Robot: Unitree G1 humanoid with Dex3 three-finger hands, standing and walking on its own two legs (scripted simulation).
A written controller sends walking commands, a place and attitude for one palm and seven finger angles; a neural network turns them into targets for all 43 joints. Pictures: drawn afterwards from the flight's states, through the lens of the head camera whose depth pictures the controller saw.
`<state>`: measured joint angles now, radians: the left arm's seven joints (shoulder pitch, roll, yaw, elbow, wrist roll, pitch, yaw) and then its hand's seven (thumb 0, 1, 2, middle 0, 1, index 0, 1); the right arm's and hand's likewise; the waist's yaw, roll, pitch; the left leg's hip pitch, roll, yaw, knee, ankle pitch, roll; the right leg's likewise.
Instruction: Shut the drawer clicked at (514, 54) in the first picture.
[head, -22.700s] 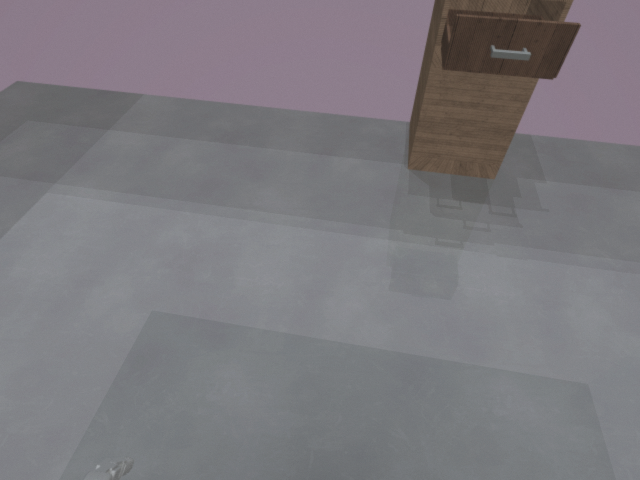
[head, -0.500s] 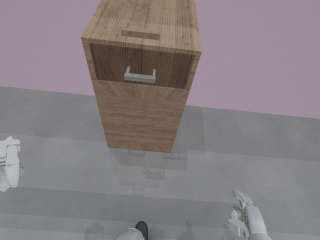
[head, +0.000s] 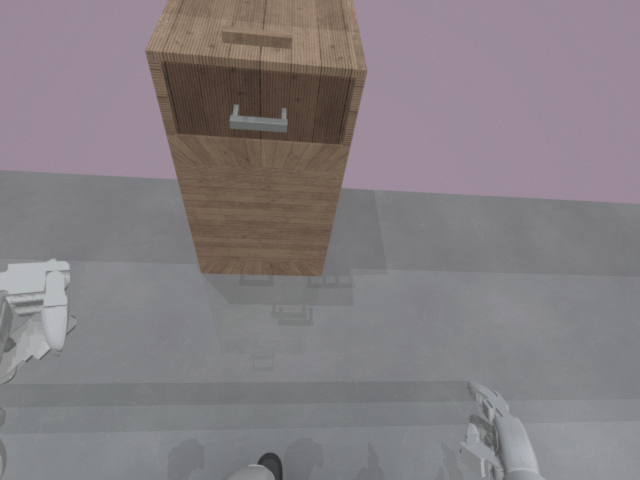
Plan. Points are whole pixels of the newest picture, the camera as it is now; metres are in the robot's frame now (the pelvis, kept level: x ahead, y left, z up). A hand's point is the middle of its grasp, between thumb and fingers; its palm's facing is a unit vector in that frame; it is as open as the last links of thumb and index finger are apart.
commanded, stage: step back with the hand held close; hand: left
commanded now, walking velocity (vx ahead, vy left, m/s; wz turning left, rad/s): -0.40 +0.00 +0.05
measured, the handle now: (259, 117) +0.80 +0.17 -0.06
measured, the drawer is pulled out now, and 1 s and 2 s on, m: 0.00 0.00 0.00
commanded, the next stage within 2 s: stop stepping back and stand still in 0.02 s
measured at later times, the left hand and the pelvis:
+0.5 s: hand out of the picture +0.07 +0.25 +0.15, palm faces +0.47 -0.82 -0.32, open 3.3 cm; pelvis -0.11 +0.00 -0.01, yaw +3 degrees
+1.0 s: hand out of the picture +0.06 +0.26 +0.16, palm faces +0.45 -0.81 -0.38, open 3.3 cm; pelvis -0.12 +0.01 -0.01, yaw +4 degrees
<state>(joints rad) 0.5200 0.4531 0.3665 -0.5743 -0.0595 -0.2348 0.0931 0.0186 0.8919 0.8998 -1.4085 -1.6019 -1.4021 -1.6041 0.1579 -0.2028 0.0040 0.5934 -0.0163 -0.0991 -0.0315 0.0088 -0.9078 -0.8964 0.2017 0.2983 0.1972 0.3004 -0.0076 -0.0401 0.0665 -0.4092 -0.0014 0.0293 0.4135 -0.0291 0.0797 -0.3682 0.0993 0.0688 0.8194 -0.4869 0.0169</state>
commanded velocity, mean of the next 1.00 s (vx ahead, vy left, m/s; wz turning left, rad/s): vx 0.11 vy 0.01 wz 0.01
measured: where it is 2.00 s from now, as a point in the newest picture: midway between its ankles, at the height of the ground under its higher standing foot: outside the picture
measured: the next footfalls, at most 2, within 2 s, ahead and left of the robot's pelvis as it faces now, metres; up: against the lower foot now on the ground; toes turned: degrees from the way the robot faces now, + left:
right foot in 0.22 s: -0.08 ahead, -0.09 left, +0.00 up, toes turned +2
left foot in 0.44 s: -0.06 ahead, +0.11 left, +0.00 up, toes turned +6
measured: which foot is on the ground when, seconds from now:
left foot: down 0.00-0.22, up 0.24-0.42, down 0.44-0.68, up 0.70-0.92, down 0.94-1.00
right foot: up 0.00-0.20, down 0.22-1.00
